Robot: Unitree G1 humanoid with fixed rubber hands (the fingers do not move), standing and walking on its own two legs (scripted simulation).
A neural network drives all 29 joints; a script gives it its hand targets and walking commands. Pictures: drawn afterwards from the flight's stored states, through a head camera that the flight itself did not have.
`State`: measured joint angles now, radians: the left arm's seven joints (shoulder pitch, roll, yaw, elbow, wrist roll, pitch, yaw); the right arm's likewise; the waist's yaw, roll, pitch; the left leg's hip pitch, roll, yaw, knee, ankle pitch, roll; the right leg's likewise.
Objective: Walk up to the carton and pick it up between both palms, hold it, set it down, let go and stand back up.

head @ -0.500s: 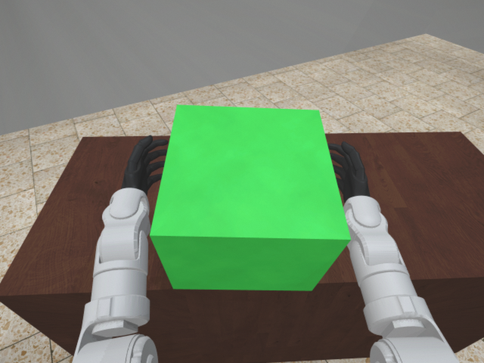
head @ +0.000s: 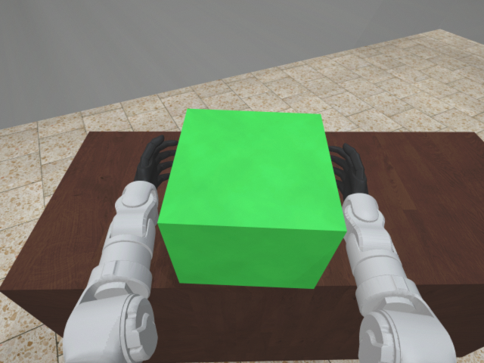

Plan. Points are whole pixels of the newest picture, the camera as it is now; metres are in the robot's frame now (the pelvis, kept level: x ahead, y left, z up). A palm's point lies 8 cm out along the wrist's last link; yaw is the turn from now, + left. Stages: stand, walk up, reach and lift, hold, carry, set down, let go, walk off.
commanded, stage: set down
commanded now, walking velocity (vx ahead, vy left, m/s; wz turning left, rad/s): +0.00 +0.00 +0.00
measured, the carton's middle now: (250, 198) +0.42 +0.00 +0.05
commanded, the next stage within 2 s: none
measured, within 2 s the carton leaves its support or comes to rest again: rests again in 1.60 s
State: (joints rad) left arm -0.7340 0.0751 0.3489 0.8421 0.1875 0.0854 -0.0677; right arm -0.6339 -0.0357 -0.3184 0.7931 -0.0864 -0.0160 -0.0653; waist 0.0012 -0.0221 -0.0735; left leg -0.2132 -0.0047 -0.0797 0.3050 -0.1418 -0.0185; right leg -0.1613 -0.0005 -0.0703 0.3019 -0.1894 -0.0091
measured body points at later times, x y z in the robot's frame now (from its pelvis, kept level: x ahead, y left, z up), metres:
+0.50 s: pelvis +0.01 +0.01 +0.00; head +0.02 +0.02 +0.45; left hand +0.42 +0.18 +0.09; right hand +0.40 -0.17 +0.08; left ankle +0.01 +0.13 -0.75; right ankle -0.02 -0.10 -0.75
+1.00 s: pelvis +0.01 +0.00 +0.00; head +0.04 +0.01 +0.45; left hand +0.44 +0.18 +0.08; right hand +0.41 -0.18 +0.07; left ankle +0.01 +0.13 -0.75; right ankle -0.02 -0.10 -0.75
